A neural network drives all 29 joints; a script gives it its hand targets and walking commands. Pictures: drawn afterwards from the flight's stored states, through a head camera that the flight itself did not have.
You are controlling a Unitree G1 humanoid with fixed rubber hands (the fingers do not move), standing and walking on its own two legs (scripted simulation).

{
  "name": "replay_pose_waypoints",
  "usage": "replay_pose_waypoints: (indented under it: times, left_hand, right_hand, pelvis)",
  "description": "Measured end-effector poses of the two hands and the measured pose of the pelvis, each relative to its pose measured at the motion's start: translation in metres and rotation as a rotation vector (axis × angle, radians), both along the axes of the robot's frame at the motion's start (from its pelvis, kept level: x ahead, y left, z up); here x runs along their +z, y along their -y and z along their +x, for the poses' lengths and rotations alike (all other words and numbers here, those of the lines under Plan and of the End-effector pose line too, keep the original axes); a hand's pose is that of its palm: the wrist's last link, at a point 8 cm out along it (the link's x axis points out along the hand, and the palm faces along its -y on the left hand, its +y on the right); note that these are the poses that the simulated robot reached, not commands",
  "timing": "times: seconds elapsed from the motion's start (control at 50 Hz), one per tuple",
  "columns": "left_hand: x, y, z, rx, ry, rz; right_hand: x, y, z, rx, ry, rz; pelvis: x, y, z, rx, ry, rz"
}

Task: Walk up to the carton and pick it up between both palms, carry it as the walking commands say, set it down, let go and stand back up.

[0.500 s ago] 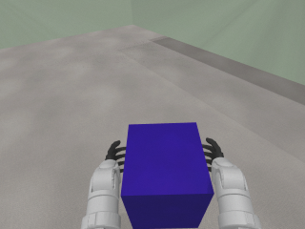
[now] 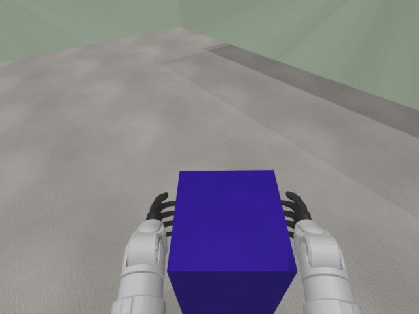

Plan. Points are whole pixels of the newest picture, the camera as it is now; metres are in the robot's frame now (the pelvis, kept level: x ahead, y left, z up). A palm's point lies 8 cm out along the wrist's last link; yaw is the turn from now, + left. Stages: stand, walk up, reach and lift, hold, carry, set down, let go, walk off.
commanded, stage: reach and lift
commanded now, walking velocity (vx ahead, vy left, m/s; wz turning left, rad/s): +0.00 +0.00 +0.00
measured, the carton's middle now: (227, 244) +0.30 +0.00 -0.02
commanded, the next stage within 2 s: hold in 0.30 s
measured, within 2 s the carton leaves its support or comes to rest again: neither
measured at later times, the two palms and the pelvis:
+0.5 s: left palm (155, 236) +0.28 +0.14 +0.05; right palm (306, 234) +0.28 -0.15 +0.05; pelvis -0.01 -0.01 +0.00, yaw +0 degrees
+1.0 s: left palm (152, 236) +0.28 +0.15 +0.05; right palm (302, 235) +0.28 -0.14 +0.05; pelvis -0.01 +0.00 +0.00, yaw +0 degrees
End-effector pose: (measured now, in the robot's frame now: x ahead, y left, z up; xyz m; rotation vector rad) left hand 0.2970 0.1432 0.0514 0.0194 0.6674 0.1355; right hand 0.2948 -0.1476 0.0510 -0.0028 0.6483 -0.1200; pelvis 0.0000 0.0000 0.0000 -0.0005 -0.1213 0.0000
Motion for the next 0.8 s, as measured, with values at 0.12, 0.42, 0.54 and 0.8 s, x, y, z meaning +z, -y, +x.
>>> replay_pose_waypoints:
  times: [0.12,0.42,0.54,0.8]
  left_hand:
    - [-0.001,0.001,-0.003,-0.007,-0.001,0.000]
    - [0.000,0.003,-0.018,-0.007,-0.002,0.009]
    - [0.001,0.003,-0.018,0.008,-0.003,-0.008]
    - [0.003,0.000,-0.017,-0.003,0.009,0.005]
  right_hand:
    - [0.002,0.001,-0.003,0.008,-0.001,-0.019]
    - [0.001,0.003,-0.017,0.010,-0.002,-0.013]
    - [0.004,0.003,-0.015,-0.002,-0.003,0.006]
    - [0.005,0.000,-0.015,0.011,0.009,-0.016]
  pelvis:
    - [0.001,0.002,0.001,-0.001,0.004,0.001]
    - [-0.001,0.005,-0.010,0.004,0.021,-0.001]
    - [-0.003,0.005,-0.013,0.004,0.032,0.001]
    - [-0.002,0.003,-0.010,0.001,0.034,0.000]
